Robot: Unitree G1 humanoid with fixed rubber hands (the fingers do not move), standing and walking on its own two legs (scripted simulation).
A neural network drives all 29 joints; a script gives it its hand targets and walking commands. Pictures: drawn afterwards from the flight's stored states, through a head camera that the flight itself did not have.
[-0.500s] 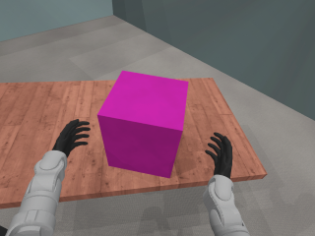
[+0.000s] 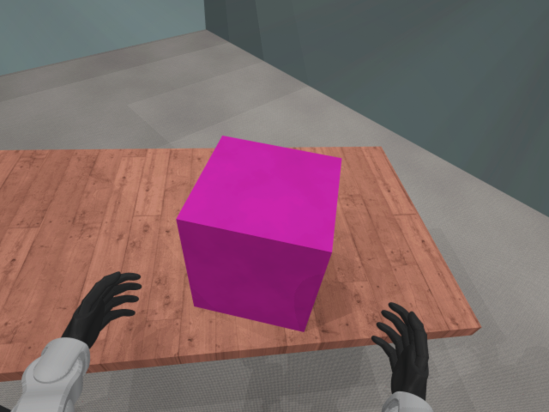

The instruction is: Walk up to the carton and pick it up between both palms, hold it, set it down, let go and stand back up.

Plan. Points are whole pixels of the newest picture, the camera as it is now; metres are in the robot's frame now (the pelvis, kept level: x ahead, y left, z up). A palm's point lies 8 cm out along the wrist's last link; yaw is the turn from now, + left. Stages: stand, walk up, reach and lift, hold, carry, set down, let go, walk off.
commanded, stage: set down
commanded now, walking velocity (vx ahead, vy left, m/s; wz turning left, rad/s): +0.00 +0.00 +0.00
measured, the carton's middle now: (264, 236) +0.40 +0.00 +0.00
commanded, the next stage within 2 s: none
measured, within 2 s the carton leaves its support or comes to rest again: neither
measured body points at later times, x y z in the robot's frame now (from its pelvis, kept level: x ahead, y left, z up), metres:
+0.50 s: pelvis +0.01 -0.01 +0.00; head -0.02 +0.02 +0.45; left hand +0.21 +0.25 +0.00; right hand +0.15 -0.18 +0.02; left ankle -0.02 +0.06 -0.74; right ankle +0.01 -0.17 -0.74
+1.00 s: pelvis +0.01 -0.02 +0.00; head -0.01 +0.00 +0.45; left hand +0.21 +0.24 +0.00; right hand +0.17 -0.19 +0.01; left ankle -0.02 +0.06 -0.74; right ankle +0.01 -0.17 -0.74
